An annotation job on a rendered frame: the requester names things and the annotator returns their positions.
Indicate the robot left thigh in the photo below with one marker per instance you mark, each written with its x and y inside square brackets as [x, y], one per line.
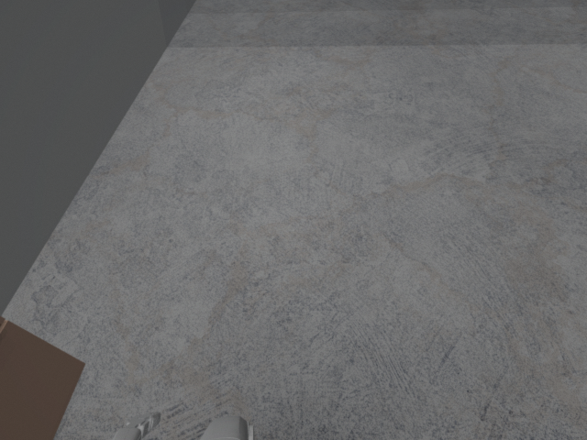
[229, 428]

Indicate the robot left hand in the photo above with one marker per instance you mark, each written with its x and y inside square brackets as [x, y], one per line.
[138, 427]

